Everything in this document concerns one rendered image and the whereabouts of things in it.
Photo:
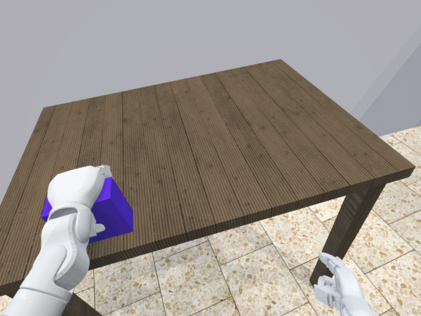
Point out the left robot hand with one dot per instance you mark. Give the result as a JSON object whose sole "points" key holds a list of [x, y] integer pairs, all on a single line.
{"points": [[83, 186]]}

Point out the right robot forearm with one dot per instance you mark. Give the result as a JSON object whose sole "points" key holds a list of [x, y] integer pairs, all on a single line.
{"points": [[356, 306]]}

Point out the sponge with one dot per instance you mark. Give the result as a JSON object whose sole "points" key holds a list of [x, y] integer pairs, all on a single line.
{"points": [[111, 209]]}

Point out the right robot hand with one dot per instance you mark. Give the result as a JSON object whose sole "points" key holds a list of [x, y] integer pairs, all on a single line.
{"points": [[330, 291]]}

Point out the table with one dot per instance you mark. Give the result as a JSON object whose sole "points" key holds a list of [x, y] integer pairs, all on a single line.
{"points": [[198, 156]]}

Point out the left robot forearm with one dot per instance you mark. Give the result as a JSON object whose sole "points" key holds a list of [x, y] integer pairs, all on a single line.
{"points": [[60, 266]]}

